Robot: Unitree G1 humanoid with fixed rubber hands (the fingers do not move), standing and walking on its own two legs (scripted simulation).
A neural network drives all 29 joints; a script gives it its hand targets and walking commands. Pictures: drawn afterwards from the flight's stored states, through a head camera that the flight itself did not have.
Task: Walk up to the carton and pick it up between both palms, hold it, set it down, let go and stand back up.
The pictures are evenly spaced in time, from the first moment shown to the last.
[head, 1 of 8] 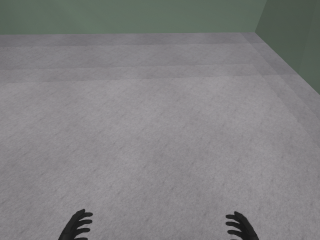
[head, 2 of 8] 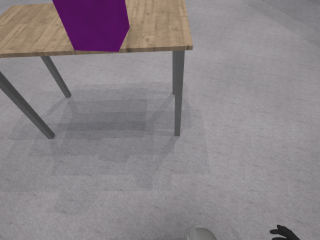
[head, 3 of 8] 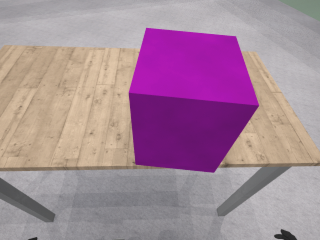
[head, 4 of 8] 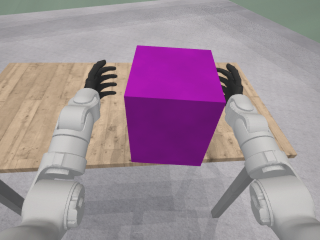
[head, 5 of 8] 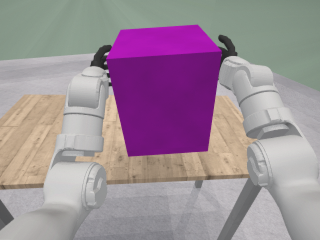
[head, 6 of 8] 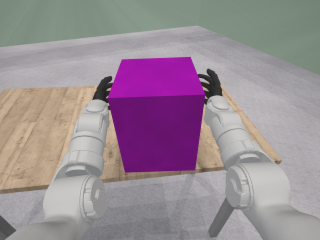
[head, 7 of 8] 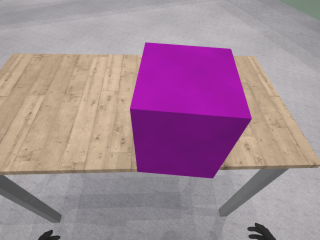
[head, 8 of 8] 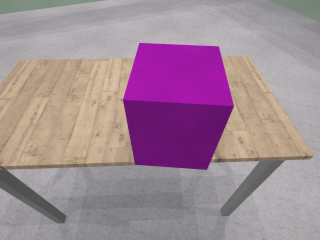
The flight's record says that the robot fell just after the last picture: no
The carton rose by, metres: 0.20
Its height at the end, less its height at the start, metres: +0.00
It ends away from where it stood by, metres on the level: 0.01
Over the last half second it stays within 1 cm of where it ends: yes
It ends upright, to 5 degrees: yes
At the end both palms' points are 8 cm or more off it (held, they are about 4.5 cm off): yes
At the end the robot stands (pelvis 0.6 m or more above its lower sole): yes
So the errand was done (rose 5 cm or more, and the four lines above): yes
